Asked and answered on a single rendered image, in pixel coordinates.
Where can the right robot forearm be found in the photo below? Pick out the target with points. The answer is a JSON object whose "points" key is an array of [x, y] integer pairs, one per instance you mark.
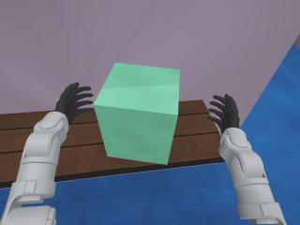
{"points": [[255, 199]]}

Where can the left robot hand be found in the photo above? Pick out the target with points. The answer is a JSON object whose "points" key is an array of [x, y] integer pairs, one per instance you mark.
{"points": [[68, 104]]}

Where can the left robot upper arm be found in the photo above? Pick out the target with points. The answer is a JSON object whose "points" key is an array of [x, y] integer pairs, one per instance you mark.
{"points": [[31, 215]]}

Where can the carton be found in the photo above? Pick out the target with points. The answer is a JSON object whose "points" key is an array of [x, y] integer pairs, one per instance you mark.
{"points": [[137, 111]]}

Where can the left robot forearm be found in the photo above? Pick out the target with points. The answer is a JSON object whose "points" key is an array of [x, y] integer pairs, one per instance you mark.
{"points": [[35, 178]]}

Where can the table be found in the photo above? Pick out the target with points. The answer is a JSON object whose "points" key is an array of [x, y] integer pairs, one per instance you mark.
{"points": [[82, 155]]}

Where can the right robot hand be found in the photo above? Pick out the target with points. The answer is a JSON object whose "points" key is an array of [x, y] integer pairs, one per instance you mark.
{"points": [[229, 115]]}

